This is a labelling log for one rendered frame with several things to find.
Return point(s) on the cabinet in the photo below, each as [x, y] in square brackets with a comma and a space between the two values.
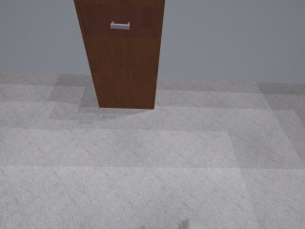
[124, 70]

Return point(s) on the handle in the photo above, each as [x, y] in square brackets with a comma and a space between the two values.
[120, 26]

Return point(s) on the right robot thigh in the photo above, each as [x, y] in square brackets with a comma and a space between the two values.
[191, 224]

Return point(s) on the drawer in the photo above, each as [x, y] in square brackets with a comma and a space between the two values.
[97, 19]

